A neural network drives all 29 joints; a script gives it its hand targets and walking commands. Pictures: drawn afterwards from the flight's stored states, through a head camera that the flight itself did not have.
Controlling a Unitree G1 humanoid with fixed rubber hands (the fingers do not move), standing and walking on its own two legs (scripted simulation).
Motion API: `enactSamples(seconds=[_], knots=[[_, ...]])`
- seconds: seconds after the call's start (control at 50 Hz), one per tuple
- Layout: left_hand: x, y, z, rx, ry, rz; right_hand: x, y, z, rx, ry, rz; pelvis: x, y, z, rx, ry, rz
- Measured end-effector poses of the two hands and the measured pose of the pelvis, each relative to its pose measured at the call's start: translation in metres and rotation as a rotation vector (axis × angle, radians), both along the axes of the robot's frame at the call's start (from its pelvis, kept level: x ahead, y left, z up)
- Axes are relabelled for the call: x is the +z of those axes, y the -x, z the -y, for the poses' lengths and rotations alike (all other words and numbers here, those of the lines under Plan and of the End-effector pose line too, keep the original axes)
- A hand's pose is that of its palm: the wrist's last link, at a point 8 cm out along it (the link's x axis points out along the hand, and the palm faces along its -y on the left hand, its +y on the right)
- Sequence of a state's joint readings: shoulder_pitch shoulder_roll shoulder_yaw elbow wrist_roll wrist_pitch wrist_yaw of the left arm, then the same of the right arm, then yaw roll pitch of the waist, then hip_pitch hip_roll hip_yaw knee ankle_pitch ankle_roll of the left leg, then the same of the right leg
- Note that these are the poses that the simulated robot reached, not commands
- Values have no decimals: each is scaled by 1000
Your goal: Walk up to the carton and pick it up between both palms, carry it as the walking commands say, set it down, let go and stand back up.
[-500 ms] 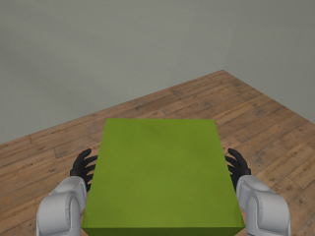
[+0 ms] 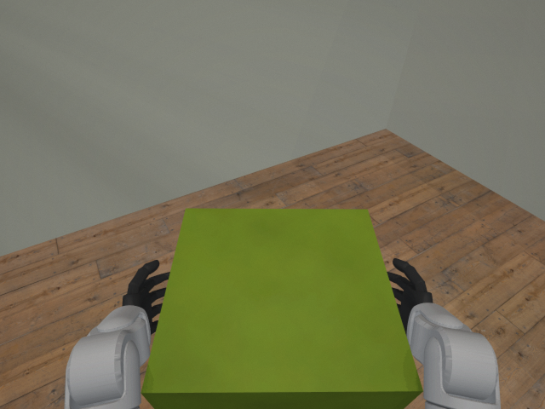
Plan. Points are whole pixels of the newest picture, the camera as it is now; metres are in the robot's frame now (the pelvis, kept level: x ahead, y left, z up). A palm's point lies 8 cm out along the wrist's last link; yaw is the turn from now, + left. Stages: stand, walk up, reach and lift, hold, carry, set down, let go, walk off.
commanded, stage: carry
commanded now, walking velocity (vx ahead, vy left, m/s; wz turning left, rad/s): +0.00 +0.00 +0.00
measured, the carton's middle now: (276, 327) +0.27 +0.00 +0.01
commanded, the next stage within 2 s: none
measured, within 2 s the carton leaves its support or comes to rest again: neither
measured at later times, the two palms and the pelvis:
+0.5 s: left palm (137, 327) +0.24 +0.18 +0.08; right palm (418, 323) +0.24 -0.18 +0.08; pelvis -0.02 +0.00 +0.00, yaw +0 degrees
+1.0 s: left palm (136, 329) +0.24 +0.18 +0.07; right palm (414, 326) +0.24 -0.18 +0.07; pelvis -0.02 +0.00 +0.00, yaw +0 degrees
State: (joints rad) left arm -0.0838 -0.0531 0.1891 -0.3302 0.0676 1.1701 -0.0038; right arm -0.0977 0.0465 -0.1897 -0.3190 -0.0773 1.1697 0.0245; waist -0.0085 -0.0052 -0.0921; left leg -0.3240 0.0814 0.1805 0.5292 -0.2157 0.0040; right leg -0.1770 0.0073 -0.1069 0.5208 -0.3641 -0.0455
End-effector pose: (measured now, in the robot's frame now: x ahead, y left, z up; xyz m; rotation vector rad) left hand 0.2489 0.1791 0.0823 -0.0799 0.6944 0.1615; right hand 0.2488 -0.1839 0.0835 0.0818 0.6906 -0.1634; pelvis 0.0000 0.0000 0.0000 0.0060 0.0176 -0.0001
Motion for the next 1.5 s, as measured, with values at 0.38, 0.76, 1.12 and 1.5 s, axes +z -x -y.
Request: enactSamples(seconds=[0.38,0.76,1.12,1.5], knots=[[-1,12,2,4,1,-8,-1,10,2,4,3,-8,1,14,3,2,4,0],[-9,12,-1,1,6,-8,-7,11,-1,1,9,-8,1,17,1,0,3,-5],[-15,10,-3,-5,2,-3,-12,10,-3,4,18,-3,1,18,-2,-1,3,-9],[-20,10,-5,-12,-5,5,-17,10,-5,9,27,4,1,19,-4,-1,3,-10]])
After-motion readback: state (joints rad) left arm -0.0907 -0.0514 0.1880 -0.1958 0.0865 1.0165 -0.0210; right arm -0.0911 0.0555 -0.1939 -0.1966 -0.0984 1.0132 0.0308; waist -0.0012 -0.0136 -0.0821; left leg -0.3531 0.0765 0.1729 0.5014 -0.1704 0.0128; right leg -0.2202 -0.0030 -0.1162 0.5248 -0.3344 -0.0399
